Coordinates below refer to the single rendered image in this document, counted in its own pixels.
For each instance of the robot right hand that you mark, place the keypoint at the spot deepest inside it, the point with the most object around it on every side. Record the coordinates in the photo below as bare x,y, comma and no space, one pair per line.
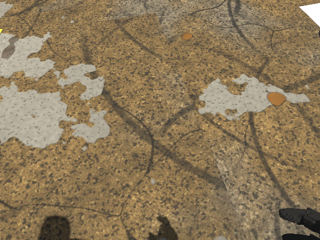
307,217

